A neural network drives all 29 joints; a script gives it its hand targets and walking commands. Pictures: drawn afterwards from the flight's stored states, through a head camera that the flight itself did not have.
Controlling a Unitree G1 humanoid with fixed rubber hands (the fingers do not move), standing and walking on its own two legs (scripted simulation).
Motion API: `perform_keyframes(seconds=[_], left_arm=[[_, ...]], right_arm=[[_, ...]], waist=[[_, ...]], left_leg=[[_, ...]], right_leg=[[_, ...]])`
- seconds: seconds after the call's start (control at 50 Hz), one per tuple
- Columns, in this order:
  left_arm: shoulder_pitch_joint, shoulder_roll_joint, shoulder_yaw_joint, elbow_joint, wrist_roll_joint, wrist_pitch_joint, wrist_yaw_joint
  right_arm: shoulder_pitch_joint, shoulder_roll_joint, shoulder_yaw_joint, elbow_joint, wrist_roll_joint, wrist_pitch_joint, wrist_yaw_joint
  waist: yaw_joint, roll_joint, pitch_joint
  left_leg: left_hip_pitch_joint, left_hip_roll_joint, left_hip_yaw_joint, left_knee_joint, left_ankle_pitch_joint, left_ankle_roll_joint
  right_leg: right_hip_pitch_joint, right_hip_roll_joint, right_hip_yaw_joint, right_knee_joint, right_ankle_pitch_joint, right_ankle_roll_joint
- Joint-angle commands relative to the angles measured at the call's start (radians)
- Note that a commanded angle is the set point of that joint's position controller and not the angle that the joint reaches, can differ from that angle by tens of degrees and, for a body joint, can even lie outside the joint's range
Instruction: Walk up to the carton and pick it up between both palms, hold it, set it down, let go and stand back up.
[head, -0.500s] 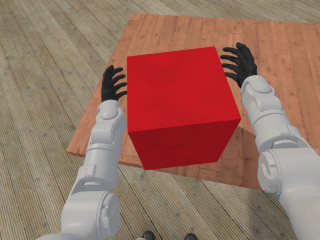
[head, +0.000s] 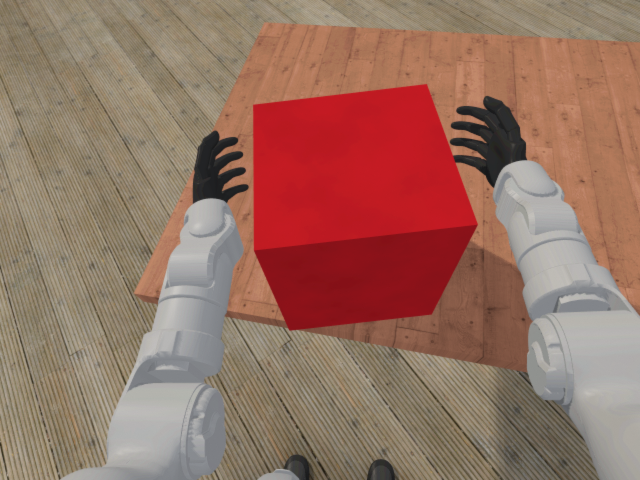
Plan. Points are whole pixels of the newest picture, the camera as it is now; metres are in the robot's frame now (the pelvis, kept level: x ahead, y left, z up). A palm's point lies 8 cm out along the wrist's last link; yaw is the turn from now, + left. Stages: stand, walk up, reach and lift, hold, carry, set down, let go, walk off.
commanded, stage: set down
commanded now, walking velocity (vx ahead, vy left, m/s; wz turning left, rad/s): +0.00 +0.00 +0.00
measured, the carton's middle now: (351, 219) +0.45 +0.04 +0.01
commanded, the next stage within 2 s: none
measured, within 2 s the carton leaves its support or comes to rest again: neither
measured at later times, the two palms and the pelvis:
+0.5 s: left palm (214, 233) +0.38 +0.20 +0.06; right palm (528, 203) +0.46 -0.18 +0.06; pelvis -0.01 -0.01 -0.01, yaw +1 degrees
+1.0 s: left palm (210, 275) +0.33 +0.20 +0.04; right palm (558, 247) +0.41 -0.21 +0.04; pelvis +0.00 +0.00 +0.00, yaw +2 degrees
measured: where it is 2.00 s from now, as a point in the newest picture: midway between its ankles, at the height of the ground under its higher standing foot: outside the picture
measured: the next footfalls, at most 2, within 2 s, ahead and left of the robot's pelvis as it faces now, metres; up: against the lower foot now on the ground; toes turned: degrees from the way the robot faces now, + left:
none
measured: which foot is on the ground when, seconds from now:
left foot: down 0.00-1.00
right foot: down 0.00-1.00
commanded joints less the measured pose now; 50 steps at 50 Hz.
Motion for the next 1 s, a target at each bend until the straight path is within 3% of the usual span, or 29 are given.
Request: perform_keyframes(seconds=[0.0,0.08,0.1,0.12,0.14,0.16,0.26,0.28,0.3,0.32,0.4,0.44,0.48,0.5,0.52,0.54,0.56,0.58,0.66,0.68,0.7,0.76,0.78,0.82,0.84,0.9,0.92,0.94,0.98], left_arm=[[-0.466,0.117,-0.025,-0.218,-0.002,-0.061,-0.008],[-0.422,0.091,-0.022,-0.196,-0.004,-0.116,-0.016],[-0.515,0.193,-0.029,-0.360,-0.022,-0.124,-0.003],[-0.366,0.127,-0.040,-0.195,-0.014,-0.115,-0.004],[-0.514,0.174,-0.039,-0.218,-0.036,-0.128,-0.007],[-0.378,0.181,-0.041,-0.305,-0.027,-0.119,0.003],[-0.395,0.126,-0.040,-0.123,-0.026,-0.112,-0.009],[-0.321,0.212,-0.034,-0.321,-0.022,-0.117,-0.006],[-0.376,0.151,-0.081,-0.160,-0.054,-0.118,-0.008],[-0.279,0.147,-0.073,-0.251,-0.051,-0.124,-0.011],[-0.339,0.207,-0.071,-0.137,-0.055,-0.152,-0.019],[-0.370,0.246,-0.080,-0.271,-0.088,-0.167,-0.012],[-0.274,0.226,-0.079,-0.211,-0.060,-0.163,-0.012],[-0.139,0.165,-0.114,-0.198,-0.055,-0.156,-0.022],[-0.301,0.201,-0.098,-0.170,-0.062,-0.183,-0.027],[-0.266,0.225,-0.110,-0.296,-0.090,-0.185,-0.015],[-0.239,0.187,-0.128,-0.207,-0.091,-0.177,-0.013],[-0.271,0.213,-0.131,-0.192,-0.095,-0.186,-0.013],[-0.087,0.162,-0.166,-0.312,-0.080,-0.173,-0.022],[-0.229,0.207,-0.176,-0.325,-0.103,-0.174,-0.020],[-0.044,0.166,-0.168,-0.307,-0.100,-0.160,-0.021],[-0.117,0.166,-0.192,-0.310,-0.104,-0.163,-0.012],[-0.127,0.203,-0.186,-0.526,-0.113,-0.161,0.000],[0.050,0.143,-0.192,-0.332,-0.060,-0.129,-0.016],[-0.065,0.196,-0.181,-0.426,-0.086,-0.133,-0.015],[-0.030,0.186,-0.184,-0.529,-0.077,-0.142,-0.005],[0.157,0.130,-0.189,-0.523,-0.063,-0.133,0.000],[0.012,0.154,-0.200,-0.496,-0.055,-0.135,-0.002],[-0.035,0.163,-0.190,-0.488,-0.075,-0.128,0.008]], right_arm=[[-0.534,-0.157,0.000,-0.227,0.018,-0.052,0.005],[-0.496,-0.107,0.027,-0.223,0.013,-0.077,0.028],[-0.549,-0.213,-0.007,-0.328,0.030,-0.097,0.028],[-0.438,-0.205,0.028,-0.205,0.042,-0.090,0.034],[-0.571,-0.206,-0.003,-0.273,0.029,-0.098,0.028],[-0.413,-0.258,0.003,-0.283,0.050,-0.104,0.027],[-0.466,-0.172,0.050,-0.161,0.057,-0.095,0.030],[-0.351,-0.281,0.026,-0.265,0.084,-0.114,0.032],[-0.464,-0.224,0.050,-0.219,0.085,-0.116,0.034],[-0.324,-0.235,0.064,-0.250,0.097,-0.124,0.039],[-0.387,-0.224,0.086,-0.198,0.112,-0.134,0.049],[-0.394,-0.292,0.073,-0.277,0.136,-0.161,0.049],[-0.318,-0.277,0.097,-0.211,0.160,-0.162,0.058],[-0.167,-0.274,0.111,-0.158,0.161,-0.166,0.066],[-0.365,-0.236,0.092,-0.213,0.144,-0.182,0.067],[-0.282,-0.300,0.073,-0.256,0.168,-0.192,0.067],[-0.285,-0.287,0.086,-0.223,0.164,-0.192,0.071],[-0.327,-0.277,0.084,-0.207,0.170,-0.190,0.075],[-0.147,-0.320,0.086,-0.258,0.205,-0.225,0.084],[-0.279,-0.354,0.049,-0.279,0.192,-0.226,0.088],[-0.082,-0.339,0.072,-0.252,0.209,-0.219,0.091],[-0.148,-0.330,0.058,-0.226,0.191,-0.209,0.103],[-0.124,-0.375,0.067,-0.361,0.225,-0.224,0.110],[-0.012,-0.339,0.079,-0.248,0.216,-0.220,0.116],[-0.111,-0.383,0.063,-0.340,0.228,-0.224,0.114],[-0.058,-0.395,0.039,-0.352,0.236,-0.242,0.119],[0.110,-0.363,0.084,-0.360,0.254,-0.246,0.126],[-0.018,-0.370,0.053,-0.350,0.222,-0.241,0.123],[-0.055,-0.352,0.074,-0.386,0.222,-0.223,0.120]], waist=[[-0.022,-0.190,-0.801],[-0.019,-0.201,-0.820],[0.000,-0.133,-1.008],[-0.028,-0.185,-0.829],[-0.022,-0.175,-0.858],[-0.027,-0.162,-0.946],[-0.032,-0.220,-0.741],[-0.022,-0.156,-0.922],[-0.051,-0.208,-0.798],[-0.048,-0.199,-0.850],[-0.035,-0.223,-0.754],[-0.041,-0.181,-0.839],[-0.029,-0.164,-0.764],[-0.076,-0.175,-0.688],[-0.025,-0.163,-0.703],[-0.039,-0.152,-0.831],[-0.069,-0.176,-0.718],[-0.049,-0.194,-0.700],[-0.085,-0.150,-0.692],[-0.083,-0.139,-0.693],[-0.100,-0.196,-0.631],[-0.091,-0.150,-0.617],[-0.068,-0.116,-0.782],[-0.110,-0.163,-0.534],[-0.086,-0.157,-0.651],[-0.112,-0.121,-0.617],[-0.093,-0.135,-0.581],[-0.122,-0.126,-0.593],[-0.094,-0.156,-0.595]], left_leg=[[0.086,-0.074,0.053,0.003,0.264,0.031],[0.056,-0.074,0.041,0.010,0.254,0.046],[0.119,-0.081,0.057,0.013,0.308,0.028],[0.064,-0.072,0.046,0.012,0.282,0.028],[0.031,-0.078,0.053,0.017,0.228,0.034],[0.092,-0.077,0.050,0.012,0.305,0.022],[0.003,-0.073,0.031,0.027,0.217,0.043],[0.114,-0.081,0.042,0.024,0.326,0.023],[0.022,-0.073,0.034,0.032,0.231,0.036],[0.070,-0.077,0.030,0.033,0.293,0.031],[0.004,-0.080,0.025,0.048,0.194,0.043],[0.008,-0.088,0.029,0.048,0.219,0.035],[0.020,-0.086,0.025,0.052,0.214,0.032],[0.038,-0.080,0.013,0.045,0.224,0.030],[-0.021,-0.085,0.016,0.050,0.155,0.039],[0.045,-0.093,0.016,0.058,0.231,0.034],[-0.008,-0.084,0.012,0.057,0.184,0.035],[-0.019,-0.084,0.010,0.059,0.158,0.047],[0.067,-0.081,-0.004,0.049,0.230,0.025],[0.046,-0.085,0.003,0.045,0.173,0.026],[0.053,-0.084,-0.009,0.053,0.170,0.031],[0.050,-0.080,-0.007,0.040,0.137,0.041],[0.145,-0.085,0.001,0.049,0.232,0.024],[0.115,-0.073,-0.023,0.033,0.195,0.032],[0.105,-0.082,-0.013,0.030,0.177,0.030],[0.133,-0.082,-0.018,0.012,0.190,0.028],[0.183,-0.076,-0.024,0.014,0.231,0.029],[0.134,-0.073,-0.015,0.008,0.166,0.030],[0.095,-0.080,-0.012,0.002,0.109,0.041]], right_leg=[[0.630,-0.007,0.074,0.081,0.348,0.093],[0.656,-0.021,0.080,0.095,0.297,0.099],[0.692,-0.015,0.082,0.104,0.370,0.098],[0.662,-0.003,0.069,0.118,0.372,0.097],[0.624,-0.015,0.086,0.105,0.309,0.104],[0.729,-0.012,0.089,0.102,0.382,0.098],[0.620,-0.016,0.087,0.100,0.254,0.100],[0.723,-0.010,0.091,0.104,0.358,0.094],[0.624,-0.007,0.081,0.113,0.289,0.100],[0.706,-0.006,0.083,0.111,0.319,0.096],[0.631,-0.021,0.106,0.102,0.190,0.094],[0.674,-0.027,0.124,0.106,0.209,0.100],[0.662,-0.026,0.121,0.114,0.179,0.099],[0.671,-0.022,0.110,0.100,0.198,0.092],[0.603,-0.034,0.128,0.097,0.105,0.093],[0.655,-0.032,0.118,0.096,0.163,0.098],[0.624,-0.020,0.115,0.102,0.143,0.101],[0.596,-0.025,0.108,0.111,0.121,0.095],[0.649,-0.022,0.103,0.107,0.248,0.096],[0.581,-0.022,0.098,0.095,0.150,0.102],[0.613,-0.030,0.113,0.077,0.123,0.095],[0.562,-0.027,0.101,0.081,0.062,0.088],[0.623,-0.017,0.093,0.086,0.168,0.087],[0.564,-0.014,0.087,0.068,0.181,0.074],[0.612,-0.028,0.095,0.065,0.159,0.087],[0.616,-0.027,0.089,0.072,0.160,0.083],[0.640,-0.019,0.089,0.064,0.203,0.079],[0.600,-0.032,0.107,0.065,0.157,0.075],[0.618,-0.044,0.126,0.057,0.093,0.078]])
